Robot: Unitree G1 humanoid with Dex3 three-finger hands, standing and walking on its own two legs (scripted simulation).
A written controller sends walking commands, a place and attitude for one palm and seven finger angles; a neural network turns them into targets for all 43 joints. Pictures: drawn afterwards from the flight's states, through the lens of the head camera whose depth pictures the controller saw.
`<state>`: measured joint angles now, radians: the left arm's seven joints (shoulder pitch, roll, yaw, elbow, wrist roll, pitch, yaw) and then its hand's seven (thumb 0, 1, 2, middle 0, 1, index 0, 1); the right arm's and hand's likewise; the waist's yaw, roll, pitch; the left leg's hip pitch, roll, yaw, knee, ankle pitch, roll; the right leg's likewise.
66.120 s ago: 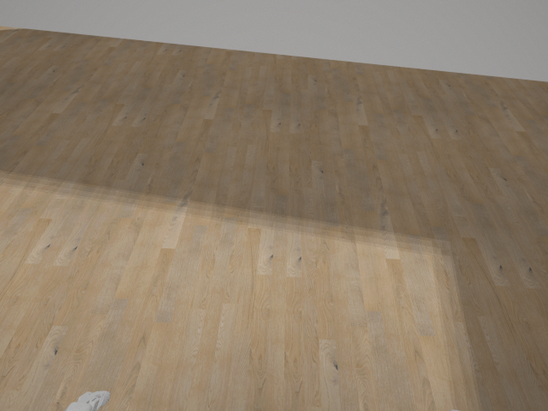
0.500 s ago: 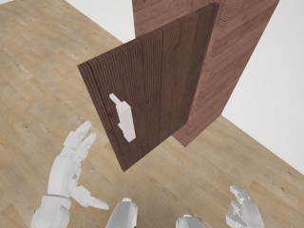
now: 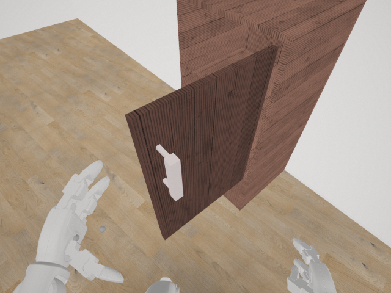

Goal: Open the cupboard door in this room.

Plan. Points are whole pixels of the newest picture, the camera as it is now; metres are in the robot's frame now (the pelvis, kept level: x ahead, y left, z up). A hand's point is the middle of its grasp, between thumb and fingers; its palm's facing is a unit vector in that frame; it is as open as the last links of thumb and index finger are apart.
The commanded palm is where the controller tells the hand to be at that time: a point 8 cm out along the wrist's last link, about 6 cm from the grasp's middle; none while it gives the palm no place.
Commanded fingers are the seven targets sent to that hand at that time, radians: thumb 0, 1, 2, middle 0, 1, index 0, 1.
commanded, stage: draw the hand back to the body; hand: left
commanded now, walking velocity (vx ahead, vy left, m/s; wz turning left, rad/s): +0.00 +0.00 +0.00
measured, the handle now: (169, 173) +0.37 +0.09 +0.03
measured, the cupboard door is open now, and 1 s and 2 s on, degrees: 88 88 88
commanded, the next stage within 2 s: step back with the hand held close in 1.10 s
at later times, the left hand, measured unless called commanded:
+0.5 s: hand (40, 196) +0.22 +0.24 +0.17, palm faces +0.34 -0.85 -0.40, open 11.8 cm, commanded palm +0.18 +0.29 +0.20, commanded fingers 0.00 0.55 0.75 -0.19 -0.30 -0.19 -0.30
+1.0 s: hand (21, 175) +0.23 +0.25 +0.21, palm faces +0.42 -0.82 -0.40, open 7.5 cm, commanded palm +0.19 +0.29 +0.23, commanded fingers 0.00 0.90 0.90 -0.20 -0.30 -0.20 -0.30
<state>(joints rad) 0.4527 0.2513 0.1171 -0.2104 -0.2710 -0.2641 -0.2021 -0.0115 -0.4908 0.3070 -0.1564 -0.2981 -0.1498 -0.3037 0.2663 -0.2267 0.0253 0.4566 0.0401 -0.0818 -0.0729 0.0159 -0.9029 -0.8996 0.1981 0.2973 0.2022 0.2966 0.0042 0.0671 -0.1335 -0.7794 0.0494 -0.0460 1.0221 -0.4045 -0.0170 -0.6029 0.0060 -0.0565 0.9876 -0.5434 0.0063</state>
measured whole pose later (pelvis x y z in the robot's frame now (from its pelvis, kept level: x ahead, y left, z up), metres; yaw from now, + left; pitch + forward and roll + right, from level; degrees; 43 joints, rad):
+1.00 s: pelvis +0.03 +0.00 +0.07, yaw -2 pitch -4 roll +0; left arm 0.46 0.33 0.32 -0.37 -0.06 -0.06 0.11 0.01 0.87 0.89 -0.21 -0.30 -0.21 -0.30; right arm 0.20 -0.23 0.01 0.62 0.00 -0.08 -0.10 0.02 -0.90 -0.90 0.20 0.30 0.20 0.30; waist 0.07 0.06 0.01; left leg -0.17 0.04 0.03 0.44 -0.20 -0.02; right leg -0.03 -0.01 0.00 0.39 -0.30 0.01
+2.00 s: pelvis -0.08 +0.02 +0.05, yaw +0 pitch -1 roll -3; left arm 0.56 0.41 0.44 -0.53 -0.03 -0.21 0.15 0.02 0.89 0.90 -0.22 -0.30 -0.21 -0.31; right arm 0.20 -0.21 -0.01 0.57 0.01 -0.07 -0.08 0.02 -0.90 -0.90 0.20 0.30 0.20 0.30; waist 0.01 0.05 0.09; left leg -0.47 0.04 0.01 0.58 -0.20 0.02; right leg -0.31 0.01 0.02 0.54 -0.21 0.03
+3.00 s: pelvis -0.30 +0.04 +0.07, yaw -5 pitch +0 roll +1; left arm 0.53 0.38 0.40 -0.38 -0.04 -0.18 0.16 0.01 0.89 0.90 -0.22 -0.30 -0.21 -0.31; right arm 0.32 -0.24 -0.02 0.71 0.00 -0.08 -0.09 0.02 -0.90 -0.90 0.20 0.30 0.20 0.30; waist 0.01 0.00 -0.07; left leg -0.47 0.03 0.06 0.85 -0.28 -0.01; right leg -0.11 0.02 -0.04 0.45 -0.34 -0.05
